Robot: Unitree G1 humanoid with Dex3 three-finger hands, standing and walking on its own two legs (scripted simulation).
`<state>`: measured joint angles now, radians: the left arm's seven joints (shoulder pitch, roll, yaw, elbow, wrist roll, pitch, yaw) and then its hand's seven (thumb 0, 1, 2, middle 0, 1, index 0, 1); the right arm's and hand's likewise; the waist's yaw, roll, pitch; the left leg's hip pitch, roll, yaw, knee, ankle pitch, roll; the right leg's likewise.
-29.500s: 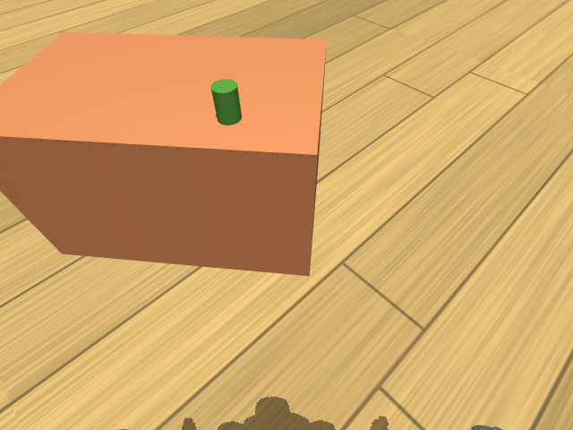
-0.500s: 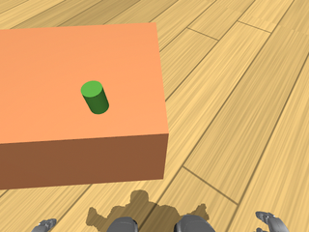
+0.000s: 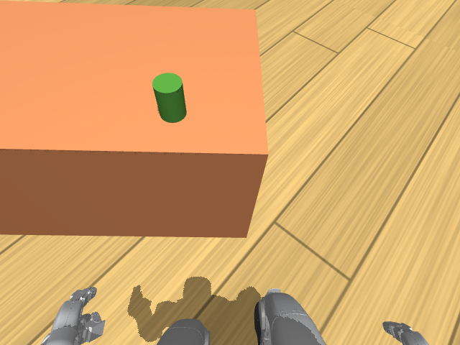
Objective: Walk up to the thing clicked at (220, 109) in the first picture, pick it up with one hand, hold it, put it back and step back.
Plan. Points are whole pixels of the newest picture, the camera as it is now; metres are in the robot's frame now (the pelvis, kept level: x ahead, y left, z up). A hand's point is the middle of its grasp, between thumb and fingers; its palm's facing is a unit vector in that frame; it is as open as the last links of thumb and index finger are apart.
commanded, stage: step back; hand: left
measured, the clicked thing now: (170, 98) +0.65 +0.17 -0.05
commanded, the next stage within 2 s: none
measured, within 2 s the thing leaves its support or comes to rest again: neither
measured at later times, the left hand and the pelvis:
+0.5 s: hand out of the picture -0.06 +0.25 -0.12, palm faces -0.09 -0.90 -0.42, open 7.4 cm; pelvis -0.14 -0.01 +0.01, yaw -7 degrees
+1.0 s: hand out of the picture -0.18 +0.27 -0.14, palm faces -0.04 -0.93 -0.35, open 7.4 cm; pelvis -0.30 +0.01 +0.01, yaw -3 degrees
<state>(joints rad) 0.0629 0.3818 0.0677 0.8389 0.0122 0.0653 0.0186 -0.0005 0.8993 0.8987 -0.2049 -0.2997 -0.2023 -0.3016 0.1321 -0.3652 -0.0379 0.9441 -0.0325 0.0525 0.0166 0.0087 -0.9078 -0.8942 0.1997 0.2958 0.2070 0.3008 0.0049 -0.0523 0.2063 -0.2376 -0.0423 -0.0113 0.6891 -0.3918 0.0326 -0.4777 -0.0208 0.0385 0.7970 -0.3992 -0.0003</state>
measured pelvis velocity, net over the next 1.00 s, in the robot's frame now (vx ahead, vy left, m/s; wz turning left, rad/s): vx -0.30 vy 0.01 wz -0.06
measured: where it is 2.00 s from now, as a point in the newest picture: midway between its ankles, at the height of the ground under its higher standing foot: outside the picture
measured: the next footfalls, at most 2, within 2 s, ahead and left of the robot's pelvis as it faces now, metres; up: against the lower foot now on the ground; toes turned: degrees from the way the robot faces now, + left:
right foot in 0.38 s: -0.10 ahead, -0.12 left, +0.00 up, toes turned -4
left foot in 0.76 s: -0.21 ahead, +0.13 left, +0.00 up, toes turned -4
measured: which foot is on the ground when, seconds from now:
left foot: down 0.00-0.42, up 0.44-0.74, down 0.76-1.00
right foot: up 0.00-0.36, down 0.38-0.78, up 0.80-1.00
